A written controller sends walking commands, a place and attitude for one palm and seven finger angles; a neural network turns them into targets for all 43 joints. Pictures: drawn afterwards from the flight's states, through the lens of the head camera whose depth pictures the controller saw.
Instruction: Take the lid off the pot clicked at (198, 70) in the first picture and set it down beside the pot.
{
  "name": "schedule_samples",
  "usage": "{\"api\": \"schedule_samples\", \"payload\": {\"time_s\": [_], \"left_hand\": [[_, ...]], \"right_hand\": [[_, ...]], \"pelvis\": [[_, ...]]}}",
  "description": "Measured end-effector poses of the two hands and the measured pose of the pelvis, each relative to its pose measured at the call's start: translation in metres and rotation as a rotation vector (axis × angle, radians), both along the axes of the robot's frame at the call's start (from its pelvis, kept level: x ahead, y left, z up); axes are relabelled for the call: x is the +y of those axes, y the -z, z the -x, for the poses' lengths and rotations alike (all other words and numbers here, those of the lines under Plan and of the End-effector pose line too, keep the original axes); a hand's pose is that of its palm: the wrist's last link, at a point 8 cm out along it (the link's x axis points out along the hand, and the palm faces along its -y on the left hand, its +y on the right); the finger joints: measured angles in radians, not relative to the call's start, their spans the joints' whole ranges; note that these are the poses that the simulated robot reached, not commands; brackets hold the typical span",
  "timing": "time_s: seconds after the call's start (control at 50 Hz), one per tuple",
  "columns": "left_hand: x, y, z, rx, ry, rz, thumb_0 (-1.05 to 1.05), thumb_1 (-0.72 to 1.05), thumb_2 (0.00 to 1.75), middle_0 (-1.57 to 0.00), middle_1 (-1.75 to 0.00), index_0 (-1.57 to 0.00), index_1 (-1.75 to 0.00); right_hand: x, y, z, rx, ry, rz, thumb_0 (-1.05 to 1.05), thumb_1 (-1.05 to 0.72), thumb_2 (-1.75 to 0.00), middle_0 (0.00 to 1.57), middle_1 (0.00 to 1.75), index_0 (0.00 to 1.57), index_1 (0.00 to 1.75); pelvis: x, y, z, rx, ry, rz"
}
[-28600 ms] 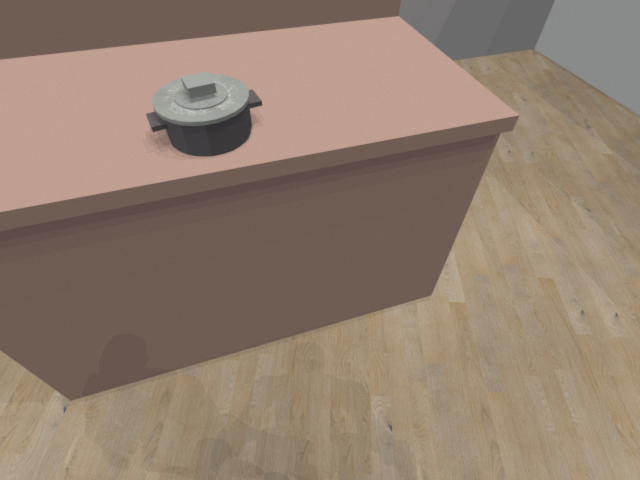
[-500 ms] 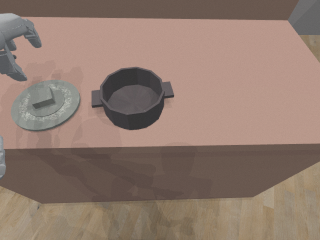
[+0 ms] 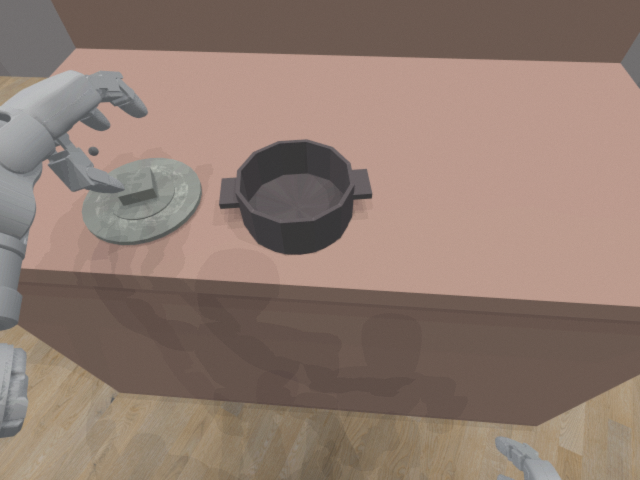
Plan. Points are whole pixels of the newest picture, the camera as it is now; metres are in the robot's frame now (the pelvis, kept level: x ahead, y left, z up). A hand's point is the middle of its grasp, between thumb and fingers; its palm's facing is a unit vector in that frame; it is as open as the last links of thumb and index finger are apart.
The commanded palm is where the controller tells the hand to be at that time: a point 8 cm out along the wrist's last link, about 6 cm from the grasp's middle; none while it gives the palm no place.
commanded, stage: draw the hand back to the body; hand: left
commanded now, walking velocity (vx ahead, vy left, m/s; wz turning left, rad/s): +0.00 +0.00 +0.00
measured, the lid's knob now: (137, 186) +0.50 +0.31 +0.05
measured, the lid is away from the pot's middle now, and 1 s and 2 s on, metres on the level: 0.25 0.25 0.25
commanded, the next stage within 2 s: step back with the hand held close in 1.72 s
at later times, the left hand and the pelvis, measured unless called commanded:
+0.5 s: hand (105, 142) +0.38 +0.22 +0.24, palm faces +0.44 -0.86 -0.26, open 9.8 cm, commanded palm +0.33 +0.26 +0.25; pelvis +0.02 -0.05 +0.00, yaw -3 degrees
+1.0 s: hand (86, 209) +0.30 +0.21 +0.23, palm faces +0.44 -0.87 -0.24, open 7.6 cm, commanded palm +0.25 +0.25 +0.24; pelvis +0.02 -0.05 +0.01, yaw -3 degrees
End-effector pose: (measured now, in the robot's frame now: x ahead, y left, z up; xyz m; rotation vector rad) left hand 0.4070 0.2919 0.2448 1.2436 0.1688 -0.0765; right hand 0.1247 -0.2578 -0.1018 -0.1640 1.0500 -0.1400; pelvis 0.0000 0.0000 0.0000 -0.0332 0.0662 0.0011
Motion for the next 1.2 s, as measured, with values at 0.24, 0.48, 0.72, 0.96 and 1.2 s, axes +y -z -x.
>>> {"api": "schedule_samples", "payload": {"time_s": [0.24,0.48,0.72,0.96,1.2], "left_hand": [[-0.035,-0.004,0.029,-0.622,-0.05,0.86,0.0,0.01,0.73,-0.38,-0.77,-0.38,-0.78],[-0.029,0.0,0.069,-0.701,-0.164,0.847,0.0,0.24,0.78,-0.33,-0.64,-0.33,-0.65],[-0.043,0.003,0.103,-0.729,-0.155,0.84,0.0,0.52,0.83,-0.27,-0.49,-0.28,-0.5],[-0.038,0.011,0.143,-0.744,-0.149,0.854,0.01,0.79,0.88,-0.22,-0.35,-0.23,-0.35],[-0.036,0.011,0.178,-0.743,-0.088,0.834,0.01,0.88,0.9,-0.2,-0.3,-0.21,-0.31]], "right_hand": [[-0.004,-0.017,-0.014,-0.174,-0.007,0.011,0.01,-0.91,-0.9,0.2,0.3,0.21,0.3],[-0.053,-0.006,-0.022,-0.139,0.014,0.048,0.01,-0.91,-0.9,0.2,0.3,0.2,0.3],[-0.051,-0.021,-0.064,-0.27,-0.011,0.025,0.02,-0.91,-0.9,0.19,0.3,0.2,0.3],[-0.025,-0.027,-0.07,-0.312,-0.047,0.007,0.01,-0.91,-0.9,0.2,0.3,0.2,0.3],[-0.002,-0.026,-0.056,-0.303,-0.059,0.007,0.02,-0.91,-0.9,0.2,0.3,0.2,0.3]], "pelvis": [[-0.026,-0.005,-0.013,-0.089,0.057,-0.017],[-0.049,-0.005,-0.024,-0.085,0.058,-0.024],[-0.06,-0.005,-0.024,-0.095,0.06,-0.029],[-0.05,-0.005,-0.017,-0.119,0.058,-0.021],[-0.033,-0.007,-0.012,-0.138,0.059,-0.016]]}}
